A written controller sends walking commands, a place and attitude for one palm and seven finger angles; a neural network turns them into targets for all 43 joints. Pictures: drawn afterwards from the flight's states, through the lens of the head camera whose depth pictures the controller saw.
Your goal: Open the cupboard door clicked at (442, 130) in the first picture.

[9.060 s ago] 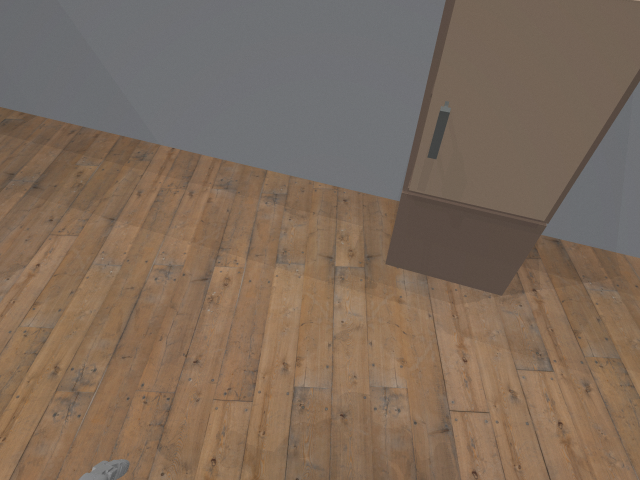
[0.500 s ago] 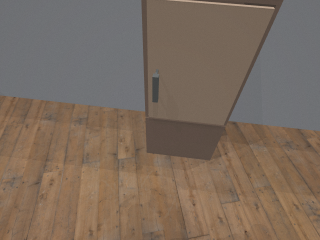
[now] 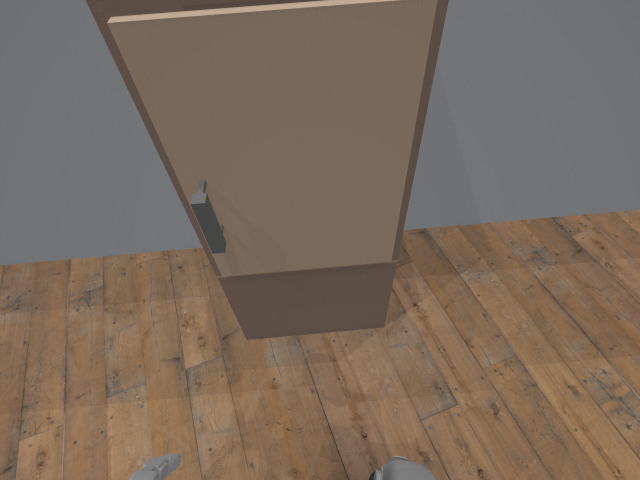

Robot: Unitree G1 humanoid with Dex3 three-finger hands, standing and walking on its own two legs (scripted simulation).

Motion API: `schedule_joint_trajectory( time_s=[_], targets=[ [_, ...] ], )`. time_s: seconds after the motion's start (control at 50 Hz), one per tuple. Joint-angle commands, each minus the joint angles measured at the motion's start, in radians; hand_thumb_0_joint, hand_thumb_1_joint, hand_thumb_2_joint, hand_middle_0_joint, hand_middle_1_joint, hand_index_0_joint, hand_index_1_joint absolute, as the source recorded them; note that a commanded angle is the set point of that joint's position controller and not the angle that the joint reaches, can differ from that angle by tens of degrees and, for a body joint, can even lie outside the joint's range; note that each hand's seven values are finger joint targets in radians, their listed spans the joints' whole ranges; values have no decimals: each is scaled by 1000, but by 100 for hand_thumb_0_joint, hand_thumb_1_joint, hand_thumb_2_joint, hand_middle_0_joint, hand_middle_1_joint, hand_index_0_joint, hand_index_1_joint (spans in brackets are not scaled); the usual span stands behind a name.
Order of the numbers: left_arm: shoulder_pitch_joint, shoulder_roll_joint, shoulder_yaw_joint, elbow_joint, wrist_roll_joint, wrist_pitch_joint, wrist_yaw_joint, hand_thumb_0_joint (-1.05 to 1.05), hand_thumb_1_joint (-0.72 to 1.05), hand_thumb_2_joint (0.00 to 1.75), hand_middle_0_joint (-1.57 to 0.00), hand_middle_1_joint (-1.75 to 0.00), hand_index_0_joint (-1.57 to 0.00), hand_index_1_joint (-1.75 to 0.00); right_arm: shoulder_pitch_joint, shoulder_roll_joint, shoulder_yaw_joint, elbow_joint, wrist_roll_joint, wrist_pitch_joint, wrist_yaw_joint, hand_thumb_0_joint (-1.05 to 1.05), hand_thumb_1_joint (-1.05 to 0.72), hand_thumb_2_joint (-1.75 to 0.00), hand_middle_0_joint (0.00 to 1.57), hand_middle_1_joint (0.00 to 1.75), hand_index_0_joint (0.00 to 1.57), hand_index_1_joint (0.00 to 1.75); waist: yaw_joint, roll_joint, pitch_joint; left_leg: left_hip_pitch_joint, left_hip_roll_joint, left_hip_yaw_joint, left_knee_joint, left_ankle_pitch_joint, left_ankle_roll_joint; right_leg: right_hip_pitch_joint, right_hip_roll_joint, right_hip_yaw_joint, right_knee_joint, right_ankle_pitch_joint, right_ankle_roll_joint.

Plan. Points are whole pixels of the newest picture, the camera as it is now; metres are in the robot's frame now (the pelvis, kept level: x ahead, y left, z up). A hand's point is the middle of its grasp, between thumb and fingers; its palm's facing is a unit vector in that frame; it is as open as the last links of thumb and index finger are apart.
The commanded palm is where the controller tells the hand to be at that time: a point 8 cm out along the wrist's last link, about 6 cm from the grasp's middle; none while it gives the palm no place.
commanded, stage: come to a stop and stand still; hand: left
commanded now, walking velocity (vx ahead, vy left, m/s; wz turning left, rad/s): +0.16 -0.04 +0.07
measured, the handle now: (211, 216) +0.57 +0.23 -0.08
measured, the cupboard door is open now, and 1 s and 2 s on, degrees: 0 0 0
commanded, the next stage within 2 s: look again from close up in 1.46 s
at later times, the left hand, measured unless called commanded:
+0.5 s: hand out of the picture +0.08 +0.22 -0.17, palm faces +0.12 -0.97 -0.20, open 7.3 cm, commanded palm none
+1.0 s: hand out of the picture +0.04 +0.18 -0.14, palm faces +0.00 -0.97 -0.23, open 7.4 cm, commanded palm none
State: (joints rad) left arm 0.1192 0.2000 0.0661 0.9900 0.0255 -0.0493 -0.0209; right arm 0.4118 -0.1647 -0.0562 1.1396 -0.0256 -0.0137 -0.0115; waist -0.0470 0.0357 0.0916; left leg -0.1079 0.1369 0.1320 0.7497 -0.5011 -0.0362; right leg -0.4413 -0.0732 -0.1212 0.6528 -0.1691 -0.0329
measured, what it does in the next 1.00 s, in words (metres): steps on the spot: left foot, then right foot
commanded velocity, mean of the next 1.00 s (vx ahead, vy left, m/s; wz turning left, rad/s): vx -0.06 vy -0.01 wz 0.00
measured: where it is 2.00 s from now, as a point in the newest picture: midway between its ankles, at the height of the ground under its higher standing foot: outside the picture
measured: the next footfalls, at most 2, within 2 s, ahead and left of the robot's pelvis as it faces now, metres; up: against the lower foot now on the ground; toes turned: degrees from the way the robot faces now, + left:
left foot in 0.46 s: +0.09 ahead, +0.09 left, +0.00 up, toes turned +5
right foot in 0.98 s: +0.00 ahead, -0.13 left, +0.00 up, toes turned -3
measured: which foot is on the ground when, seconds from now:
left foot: up 0.00-0.44, down 0.46-1.00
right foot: down 0.00-0.46, up 0.48-0.96, down 0.98-1.00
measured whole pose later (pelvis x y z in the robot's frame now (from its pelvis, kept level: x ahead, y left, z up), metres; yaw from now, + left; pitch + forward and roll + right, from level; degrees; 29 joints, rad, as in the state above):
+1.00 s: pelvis -0.01 -0.01 +0.02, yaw +0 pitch -1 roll +1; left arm 0.20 0.17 0.04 1.08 0.01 0.03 0.01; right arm 0.32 -0.18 -0.06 1.11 -0.02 0.03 -0.03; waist -0.04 0.02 0.03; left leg -0.28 0.05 0.07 0.44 -0.14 -0.02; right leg -0.14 -0.04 -0.04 0.47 -0.29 0.01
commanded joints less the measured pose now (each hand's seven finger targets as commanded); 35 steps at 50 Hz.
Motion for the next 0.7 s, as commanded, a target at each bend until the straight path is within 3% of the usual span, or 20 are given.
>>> schedule_joint_trajectory(
  time_s=[0.0,0.02,0.06,0.08,0.1,0.12,0.14,0.22,0.3,0.36,0.4,0.42,0.44,0.46,0.48,0.5,0.52,0.56,0.62,0.68],
  targets=[
    [262,196,34,42,-11,-6,28,0,90,90,-20,-30,-20,-30,-42,-62,-9,-110,18,-21,3,0,-90,-90,20,30,20,30,123,-277,-214,-441,-42,-128,552,-15,53,435,-314,436,-384,39,-152],
    [193,159,24,25,-14,-2,34,0,90,90,-20,-30,-20,-30,-55,-73,-11,-107,12,-16,2,0,-90,-90,20,30,20,30,91,-187,-166,-430,-18,-133,547,46,45,375,-298,371,-387,42,-143],
    [110,85,-7,5,-10,-9,43,0,90,90,-20,-30,-20,-30,-32,-39,5,-73,7,-3,-3,0,-90,-90,20,30,20,30,37,-108,-100,-340,-12,-139,436,127,23,207,-245,212,-366,368,-102],
    [86,69,-16,5,-9,-13,45,0,90,90,-20,-30,-20,-30,11,-19,14,-53,9,9,-7,0,-90,-90,20,30,20,30,12,-102,-113,-282,-18,-142,353,143,11,174,-224,151,-349,500,-88],
    [68,69,-20,4,-7,-8,49,0,90,90,-20,-30,-20,-30,33,-8,18,-40,15,23,-10,0,-90,-90,20,30,20,30,0,-111,-117,-238,-28,-130,280,137,1,145,-220,112,-340,545,-90],
    [71,80,-17,5,-4,-2,54,0,90,90,-20,-30,-20,-30,29,-6,17,-38,20,33,-10,0,-90,-90,20,30,20,30,7,-119,-119,-228,-47,-116,233,135,-5,154,-208,103,-324,599,-97],
    [86,83,-7,-1,-2,6,59,0,90,90,-20,-30,-20,-30,15,-6,14,-50,21,42,-11,0,-90,-90,20,30,20,30,17,-117,-118,-241,-55,-112,209,139,-9,162,-225,108,-309,611,-115],
    [133,130,12,5,-1,35,68,0,90,90,-20,-30,-20,-30,-96,-54,-5,-109,14,64,-7,0,-90,-90,20,30,20,30,63,-136,-101,-307,-85,-120,200,92,-21,220,-287,187,-297,591,-171],
    [120,140,23,-13,6,47,72,0,90,90,-20,-30,-20,-30,-167,-64,-13,-154,14,61,-4,0,-90,-90,20,30,20,30,72,-206,-107,-307,-94,-140,137,56,-16,250,-290,206,-271,589,-179],
    [102,152,27,-26,8,56,70,0,90,90,-20,-30,-20,-30,-168,-55,-13,-165,19,51,-4,0,-90,-90,20,30,20,30,58,-215,-129,-221,-109,-110,-31,116,-10,248,-254,186,-228,522,-151],
    [84,140,27,-28,-1,63,67,0,90,90,-20,-30,-20,-30,-114,-56,-13,-147,17,39,-5,0,-90,-90,20,30,20,30,25,-211,-158,-74,-111,-88,-255,320,-2,200,-195,151,-158,359,-83],
    [103,106,18,-34,-6,69,64,0,90,90,-20,-30,-20,-30,-96,-93,-17,-145,14,27,-6,0,-90,-90,20,30,20,30,24,-75,-184,26,-33,-145,-348,452,16,140,-133,106,-62,176,-29],
    [146,46,6,-48,-15,76,61,0,90,90,-20,-30,-20,-30,-121,-175,-27,-172,4,16,-9,0,-90,-90,20,30,20,30,39,209,-175,26,188,-394,-419,745,99,17,-8,25,62,-197,46],
    [137,50,2,-47,-13,82,66,0,90,90,-20,-30,-20,-30,-167,-198,-29,-194,2,24,-16,0,-90,-90,20,30,20,30,35,237,-144,-84,266,-437,-445,847,196,35,39,89,224,-433,59],
    [125,56,5,-40,-13,87,65,0,90,90,-20,-30,-20,-30,-201,-181,-21,-204,-3,19,-26,0,-90,-90,20,30,20,30,43,137,-111,-143,256,-389,-456,800,228,50,28,150,319,-400,56],
    [138,56,9,-21,-7,94,64,0,90,90,-20,-30,-20,-30,-230,-154,-12,-200,0,11,-37,0,-90,-90,20,30,20,30,59,176,-115,-131,199,-356,-465,768,197,30,34,183,358,-351,60],
    [156,66,13,-3,-5,93,58,0,90,90,-20,-30,-20,-30,-255,-134,-6,-202,1,8,-41,0,-90,-90,20,30,20,30,71,159,-104,-123,177,-333,-452,711,188,11,39,189,397,-311,60],
    [175,76,17,19,-3,90,45,0,90,90,-20,-30,-20,-30,-251,-138,-4,-200,0,8,-40,0,-90,-90,20,30,20,30,63,90,-114,-73,158,-299,-461,607,180,-20,45,190,436,-251,73],
    [161,79,19,21,0,94,33,0,90,90,-20,-30,-20,-30,-195,-143,-14,-183,3,7,-42,0,-90,-90,20,30,20,30,37,36,-102,-27,163,-310,-499,460,173,-53,37,185,434,-210,86],
    [140,67,14,9,1,98,29,0,90,90,-20,-30,-20,-30,-137,-156,-21,-160,-1,5,-41,0,-90,-90,20,30,20,30,12,85,-110,34,174,-330,-520,389,174,-61,25,176,362,-229,90]
  ],
)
